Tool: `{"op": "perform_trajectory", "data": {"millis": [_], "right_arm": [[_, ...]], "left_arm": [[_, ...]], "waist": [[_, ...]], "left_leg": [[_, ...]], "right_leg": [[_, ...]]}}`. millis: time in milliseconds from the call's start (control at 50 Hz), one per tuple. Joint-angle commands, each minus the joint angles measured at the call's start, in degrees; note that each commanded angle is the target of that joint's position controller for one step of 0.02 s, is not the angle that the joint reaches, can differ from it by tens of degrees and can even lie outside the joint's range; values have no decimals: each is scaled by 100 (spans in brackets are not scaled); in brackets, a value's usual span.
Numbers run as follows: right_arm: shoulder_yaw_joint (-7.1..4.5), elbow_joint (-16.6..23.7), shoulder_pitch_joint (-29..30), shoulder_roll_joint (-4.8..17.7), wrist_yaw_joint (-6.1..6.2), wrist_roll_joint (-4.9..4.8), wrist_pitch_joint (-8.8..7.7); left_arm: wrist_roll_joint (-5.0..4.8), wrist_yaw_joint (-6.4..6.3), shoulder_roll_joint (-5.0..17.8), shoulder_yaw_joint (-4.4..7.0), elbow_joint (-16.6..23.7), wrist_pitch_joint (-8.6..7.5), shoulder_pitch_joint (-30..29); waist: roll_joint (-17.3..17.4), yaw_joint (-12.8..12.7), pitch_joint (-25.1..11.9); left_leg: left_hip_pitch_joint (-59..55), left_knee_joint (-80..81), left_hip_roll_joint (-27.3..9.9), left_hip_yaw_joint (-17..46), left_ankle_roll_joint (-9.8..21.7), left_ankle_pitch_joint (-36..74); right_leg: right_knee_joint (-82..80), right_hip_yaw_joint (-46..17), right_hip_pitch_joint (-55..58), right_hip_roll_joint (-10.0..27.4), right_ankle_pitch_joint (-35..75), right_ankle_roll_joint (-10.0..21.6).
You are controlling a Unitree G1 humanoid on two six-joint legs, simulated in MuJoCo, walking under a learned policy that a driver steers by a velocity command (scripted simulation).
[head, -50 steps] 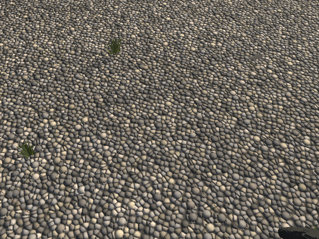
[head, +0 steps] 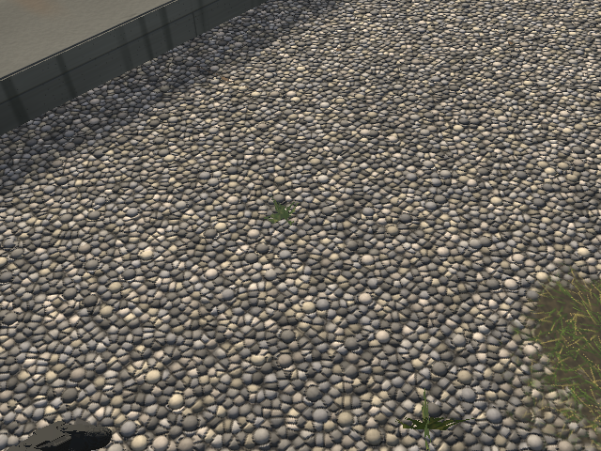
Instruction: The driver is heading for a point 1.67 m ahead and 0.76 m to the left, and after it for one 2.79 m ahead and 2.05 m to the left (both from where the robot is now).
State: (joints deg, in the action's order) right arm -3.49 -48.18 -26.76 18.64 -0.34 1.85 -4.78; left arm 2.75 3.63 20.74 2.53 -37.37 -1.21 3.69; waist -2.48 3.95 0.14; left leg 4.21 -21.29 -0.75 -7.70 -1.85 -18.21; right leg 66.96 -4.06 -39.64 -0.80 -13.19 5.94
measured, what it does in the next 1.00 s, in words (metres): walks ahead, turning left: right foot, then left foot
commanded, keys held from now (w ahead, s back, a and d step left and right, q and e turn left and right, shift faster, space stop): w+q+shift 1.00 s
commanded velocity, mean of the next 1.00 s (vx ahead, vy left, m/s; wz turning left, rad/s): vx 1.00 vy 0.00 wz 0.71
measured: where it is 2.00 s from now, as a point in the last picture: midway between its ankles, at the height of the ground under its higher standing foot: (25, 165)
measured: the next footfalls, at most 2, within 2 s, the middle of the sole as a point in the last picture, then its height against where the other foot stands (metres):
right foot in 0.18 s outside the picture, level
left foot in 0.62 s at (236, 353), level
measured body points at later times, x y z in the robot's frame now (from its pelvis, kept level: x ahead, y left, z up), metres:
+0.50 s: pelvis +0.46 +0.01 -0.01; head +0.48 +0.01 +0.44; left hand +0.34 +0.28 -0.13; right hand +0.73 -0.19 -0.10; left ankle +0.61 +0.16 -0.67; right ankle +0.31 -0.10 -0.73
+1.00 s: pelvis +0.91 +0.18 -0.02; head +0.94 +0.19 +0.43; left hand +0.97 +0.51 -0.06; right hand +1.11 -0.06 -0.13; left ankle +0.71 +0.12 -0.73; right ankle +1.15 +0.18 -0.72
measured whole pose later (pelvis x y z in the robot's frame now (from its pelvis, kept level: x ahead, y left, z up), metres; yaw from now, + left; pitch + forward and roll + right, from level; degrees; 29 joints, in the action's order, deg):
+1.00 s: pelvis +0.91 +0.18 -0.02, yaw +45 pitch +3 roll +0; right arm -5.3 -45.7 -25.6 20.3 -0.9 0.3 -2.9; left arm 1.3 0.6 15.4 -2.1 -32.6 -4.1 -1.3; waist 0.8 7.4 1.2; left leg -3.6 -24.2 8.8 16.0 7.5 -26.6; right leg 30.4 -4.9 -33.1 3.5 -3.3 -2.0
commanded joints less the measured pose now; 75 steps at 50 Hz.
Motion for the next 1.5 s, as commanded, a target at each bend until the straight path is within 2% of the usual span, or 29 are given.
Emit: {"op": "perform_trajectory", "data": {"millis": [20,100,160,200,220,260,420,520,580,600,620,640,660,680,740,820,940,1000,1020,1040,1060,1080,1120,1360,1400,1440,1460,1480,1500], "right_arm": [[-8,272,457,462,-64,-83,-167],[-94,54,95,973,-116,-157,-143],[-141,-6,166,1273,-30,-178,-72],[129,422,-575,-102,-67,-286,-37],[7,495,-21,445,-37,-295,28],[23,484,437,302,-108,-211,89],[106,888,1694,-166,-378,-81,500],[184,1133,2349,63,-519,-75,454],[-18,637,543,619,-415,-78,476],[-185,250,-709,890,-310,-75,467],[-318,135,-756,1083,-158,-158,460],[-395,229,-222,1587,-111,-127,530],[-498,578,28,1897,-84,-72,576],[-448,679,237,1491,-20,-73,566],[-273,587,696,949,43,-107,340],[-247,618,767,888,11,-154,86],[-399,630,473,1049,-43,-206,104],[-466,724,867,1385,-39,-115,93],[-335,869,1087,935,-49,-103,18],[-71,1144,955,-50,-28,-188,-24],[31,1294,396,78,-49,-256,10],[1,1070,755,430,-33,-90,119],[10,1118,1277,444,-196,50,192],[381,1986,3405,151,-503,56,190],[321,1841,3045,307,-376,113,154],[112,1236,1118,686,-162,154,121],[-43,986,183,1099,-26,270,108],[-164,981,121,1512,47,427,49],[-159,1063,180,1320,49,240,93]], "left_arm": [[13,130,-37,-189,674,-110,-531],[-15,132,-72,-249,625,-201,-780],[68,-172,493,45,-96,-272,1510],[271,-408,1353,271,-134,-321,2207],[118,-424,1036,250,-157,-286,1958],[-6,-389,315,98,-325,-382,1270],[-180,-362,-275,-15,-867,-722,1348],[-188,-494,326,71,-980,-723,1620],[-87,-649,864,226,-801,-427,1371],[-38,-631,939,258,-682,-326,1090],[-22,-482,554,193,-742,-298,1055],[114,-431,-304,-57,-328,-411,1361],[-15,-423,-37,-101,252,-574,1311],[28,-415,281,-94,237,-694,858],[141,-420,217,-135,152,-480,822],[90,-311,-131,-278,575,-222,-20],[-170,-270,-33,-278,793,-293,-625],[-173,-457,620,35,301,-353,1319],[-59,-589,991,197,74,-379,2612],[180,-632,1394,267,-25,-386,2930],[124,-561,1411,327,51,-361,2116],[67,-505,690,219,188,-338,1425],[43,-426,210,106,-43,-339,1307],[-204,-241,432,89,-1166,-615,2392],[-212,-283,776,138,-1265,-568,2457],[-232,-357,1027,185,-1290,-487,2296],[-224,-346,696,99,-1153,-494,2264],[-352,-298,-351,-94,-918,-497,2896],[-366,-320,260,46,-871,-455,2499]], "waist": [[588,-550,705],[575,-548,566],[781,-1765,-841],[-1108,-1161,-2402],[-599,-1264,-1984],[-176,-776,-358],[-184,-250,596],[6,-157,561],[-349,854,-453],[-189,1387,-934],[625,1217,-671],[1761,279,-503],[1619,273,-1672],[487,257,-856],[-449,-554,355],[-144,-543,652],[543,-24,135],[385,-1158,-996],[8,-1717,-1664],[-1550,-1418,-1883],[-2284,-738,-2007],[-1001,-714,-1124],[-64,-633,-387],[12,-577,771],[-263,-314,308],[-386,667,-831],[-86,987,-1462],[1572,283,-2273],[1135,475,-2475]], "left_leg": [[623,1764,-1183,984,924,1524],[609,1768,-1210,754,1006,4285],[827,-1645,-941,588,790,5433],[3359,-5557,41,1093,799,-1042],[3814,-5959,-55,1264,863,-390],[3886,-5387,-492,1157,782,381],[3902,-4142,-669,610,561,1746],[2546,-2167,41,-359,1023,2497],[652,-2173,636,-388,1366,1450],[-710,-1945,651,69,1609,986],[-1335,-1483,386,651,1840,745],[-2050,-1868,-473,2541,2326,2249],[-2897,-112,-1299,5036,3225,-38],[-2088,883,-1432,5491,2898,-1210],[580,964,-782,4056,2391,170],[2166,1204,24,2854,2143,1180],[927,590,38,2951,1444,2673],[671,-1876,217,2844,1046,4116],[1559,-3689,481,2508,945,3055],[3210,-5331,1040,1957,884,-1272],[4045,-6030,818,1727,924,-912],[4192,-6067,330,1523,923,-221],[3782,-5410,30,1407,787,227],[2557,-1548,-4,350,780,1975],[1815,-1291,341,260,901,1405],[-378,-1042,475,447,1010,946],[-1905,-1122,-508,1384,1037,-46],[-3269,-632,-2325,4135,1280,-1769],[-2816,239,-2479,5262,1298,-2219]], "right_leg": [[-1602,86,-125,221,717,-72],[-2798,772,1799,11,956,5],[-3418,503,4588,-136,297,67],[-4429,-3573,6576,2701,-2925,298],[-5126,-3939,5856,2566,-3023,327],[-5239,-2097,4330,1977,-1334,278],[-6071,1176,3248,1069,1956,-184],[-5683,2016,3774,1090,5493,-547],[-3059,1878,4083,1400,7930,-585],[-1215,1690,3385,1412,7180,-488],[1153,1691,2216,470,2201,-479],[3205,1153,1,-220,-1687,-662],[3466,-24,-1148,-233,-1515,-667],[2795,-227,-1401,129,-1015,-614],[1210,-180,-197,670,-723,-841],[-1012,264,801,835,70,-1078],[-3477,264,1914,299,1749,-843],[-3632,324,4022,28,393,-703],[-3548,-442,5443,875,-1023,-556],[-4511,-2925,6322,2334,-3147,-357],[-5525,-5287,6032,2697,-3907,174],[-5450,-4331,5190,2387,-4051,248],[-5331,-2455,3971,1748,-2079,82],[-6778,445,3193,1255,2548,152],[-5769,524,3850,1307,5330,124],[-3260,555,3534,1216,6094,25],[-1448,560,2277,906,4094,-2],[774,371,345,88,-1312,-51],[1426,-124,-77,73,-1078,100]]}}
Keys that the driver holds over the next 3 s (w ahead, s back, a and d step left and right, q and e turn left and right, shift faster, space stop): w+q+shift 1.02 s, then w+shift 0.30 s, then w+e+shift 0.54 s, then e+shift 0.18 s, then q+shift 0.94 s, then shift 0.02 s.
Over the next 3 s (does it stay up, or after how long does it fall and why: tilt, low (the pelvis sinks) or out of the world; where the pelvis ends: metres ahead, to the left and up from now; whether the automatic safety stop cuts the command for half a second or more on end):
stays up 1.89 1.05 0.17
